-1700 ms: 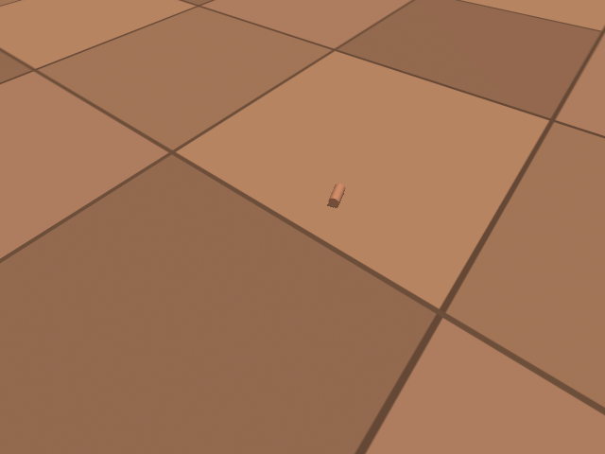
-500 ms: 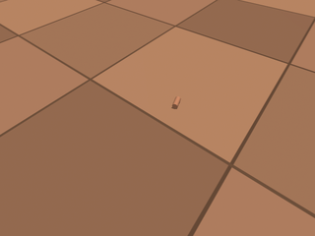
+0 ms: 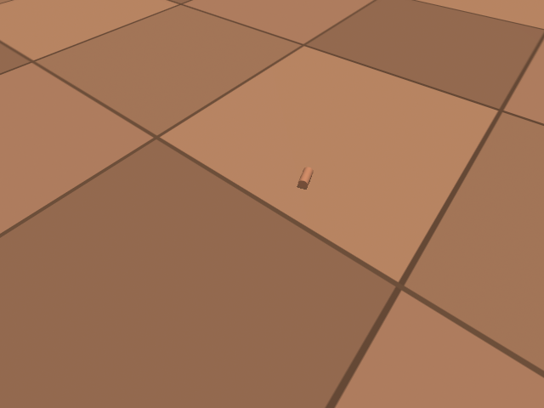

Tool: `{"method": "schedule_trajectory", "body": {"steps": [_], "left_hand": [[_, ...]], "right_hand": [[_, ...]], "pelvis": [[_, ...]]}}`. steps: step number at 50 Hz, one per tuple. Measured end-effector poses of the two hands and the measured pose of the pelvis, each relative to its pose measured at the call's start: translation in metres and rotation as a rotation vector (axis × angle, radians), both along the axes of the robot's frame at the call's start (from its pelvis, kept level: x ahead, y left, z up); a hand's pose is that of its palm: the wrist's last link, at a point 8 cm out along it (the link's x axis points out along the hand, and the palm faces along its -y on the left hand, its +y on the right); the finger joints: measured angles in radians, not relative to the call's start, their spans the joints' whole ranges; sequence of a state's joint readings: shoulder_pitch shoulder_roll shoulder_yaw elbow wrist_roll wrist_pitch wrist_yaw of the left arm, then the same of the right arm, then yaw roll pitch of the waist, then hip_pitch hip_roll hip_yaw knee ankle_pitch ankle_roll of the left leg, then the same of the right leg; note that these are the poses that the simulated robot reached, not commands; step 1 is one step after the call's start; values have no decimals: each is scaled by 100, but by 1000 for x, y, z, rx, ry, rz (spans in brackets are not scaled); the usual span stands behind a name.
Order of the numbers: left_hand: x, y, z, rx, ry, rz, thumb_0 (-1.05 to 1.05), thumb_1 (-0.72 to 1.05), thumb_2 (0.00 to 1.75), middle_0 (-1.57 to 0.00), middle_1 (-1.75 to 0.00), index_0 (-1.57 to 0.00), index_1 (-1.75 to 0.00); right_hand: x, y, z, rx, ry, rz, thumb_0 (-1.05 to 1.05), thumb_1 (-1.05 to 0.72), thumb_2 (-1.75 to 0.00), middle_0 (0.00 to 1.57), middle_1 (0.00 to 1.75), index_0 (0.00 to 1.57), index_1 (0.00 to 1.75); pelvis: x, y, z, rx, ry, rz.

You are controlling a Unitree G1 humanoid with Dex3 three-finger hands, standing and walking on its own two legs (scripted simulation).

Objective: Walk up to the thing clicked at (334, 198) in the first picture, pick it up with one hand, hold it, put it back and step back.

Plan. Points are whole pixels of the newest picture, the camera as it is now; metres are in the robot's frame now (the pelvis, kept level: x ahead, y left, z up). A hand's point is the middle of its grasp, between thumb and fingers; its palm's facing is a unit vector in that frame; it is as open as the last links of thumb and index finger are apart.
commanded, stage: stand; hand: left
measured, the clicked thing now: (305, 177) +1.26 -0.15 -0.76
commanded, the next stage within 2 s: walk up in 0.72 s
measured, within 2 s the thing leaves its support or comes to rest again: neither
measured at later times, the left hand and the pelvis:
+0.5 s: hand out of the picture +0.07 +0.25 -0.16, palm faces -0.02 -0.94 -0.34, open 7.4 cm; pelvis +0.00 +0.00 +0.00, yaw +0 degrees
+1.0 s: hand out of the picture +0.11 +0.26 -0.14, palm faces +0.17 -0.90 -0.39, open 7.4 cm; pelvis +0.04 -0.06 -0.02, yaw +11 degrees
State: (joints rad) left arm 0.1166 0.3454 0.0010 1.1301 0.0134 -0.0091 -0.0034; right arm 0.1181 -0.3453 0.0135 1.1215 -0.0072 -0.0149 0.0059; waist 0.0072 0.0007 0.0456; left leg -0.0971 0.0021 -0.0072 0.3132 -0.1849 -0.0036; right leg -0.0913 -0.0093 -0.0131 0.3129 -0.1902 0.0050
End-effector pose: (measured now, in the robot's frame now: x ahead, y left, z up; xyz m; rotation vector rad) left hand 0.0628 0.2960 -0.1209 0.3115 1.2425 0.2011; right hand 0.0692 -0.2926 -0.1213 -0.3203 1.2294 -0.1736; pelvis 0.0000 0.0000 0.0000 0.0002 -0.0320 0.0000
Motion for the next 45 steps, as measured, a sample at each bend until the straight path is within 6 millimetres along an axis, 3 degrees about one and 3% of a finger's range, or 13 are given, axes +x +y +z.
{"method": "schedule_trajectory", "body": {"steps": [37, 40, 45], "left_hand": [[2, 1, 0, -10, -9, 5, 1, 90, 90, -21, -30, -20, -30], [11, 12, 1, -17, -80, 38, 1, 90, 90, -21, -31, -20, -30], [21, 26, 10, 24, -187, 109, 1, 90, 90, -21, -30, -20, -30]], "right_hand": [[-1, -2, 2, -3, -5, -5, 1, -91, -90, 21, 30, 20, 30], [-4, -13, 5, -22, 11, 34, 1, -91, -90, 21, 30, 21, 30], [5, -57, 15, -116, 83, 99, 1, -90, -90, 21, 30, 21, 30]], "pelvis": [[0, 0, 0, -4, 4, 13], [2, -6, -5, 1, 22, 76], [14, -28, -13, 24, 48, 142]]}}
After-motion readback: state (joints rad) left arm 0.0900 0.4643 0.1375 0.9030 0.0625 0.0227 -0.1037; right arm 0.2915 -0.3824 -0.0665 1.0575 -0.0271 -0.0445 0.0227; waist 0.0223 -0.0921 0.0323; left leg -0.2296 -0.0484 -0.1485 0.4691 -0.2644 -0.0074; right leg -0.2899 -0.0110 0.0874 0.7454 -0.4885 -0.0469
